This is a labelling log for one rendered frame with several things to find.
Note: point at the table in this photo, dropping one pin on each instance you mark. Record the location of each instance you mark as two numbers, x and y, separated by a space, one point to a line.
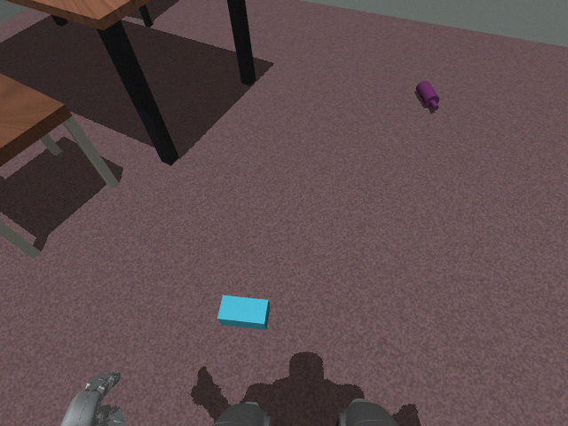
105 16

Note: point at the left robot hand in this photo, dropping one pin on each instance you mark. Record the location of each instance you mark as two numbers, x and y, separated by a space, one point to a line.
85 409

